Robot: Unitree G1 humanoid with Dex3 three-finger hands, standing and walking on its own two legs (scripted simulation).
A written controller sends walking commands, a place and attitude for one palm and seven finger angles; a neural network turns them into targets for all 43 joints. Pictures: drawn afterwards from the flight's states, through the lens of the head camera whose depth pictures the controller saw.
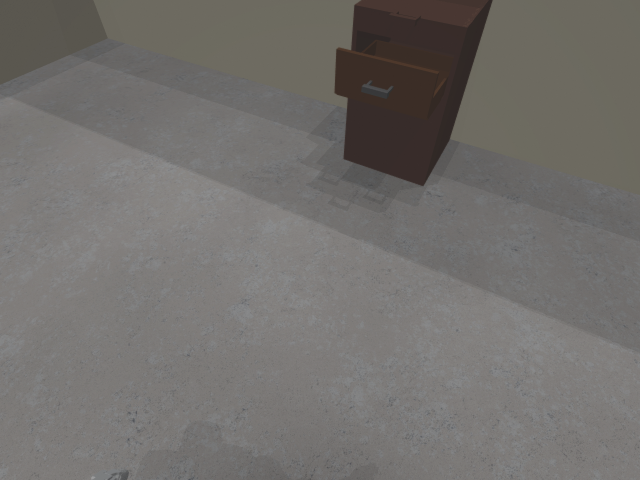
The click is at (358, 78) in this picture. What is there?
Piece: drawer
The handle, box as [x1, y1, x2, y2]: [361, 80, 393, 98]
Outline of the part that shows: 362,86 361,91 385,98 388,96 388,93 393,86 390,86 387,90 369,85 371,83 371,80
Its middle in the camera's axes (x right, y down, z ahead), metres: +0.21 -0.55 +1.42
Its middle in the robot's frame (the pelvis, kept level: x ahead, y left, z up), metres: +1.42 -0.15 -0.22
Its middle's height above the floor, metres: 0.55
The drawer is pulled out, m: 0.19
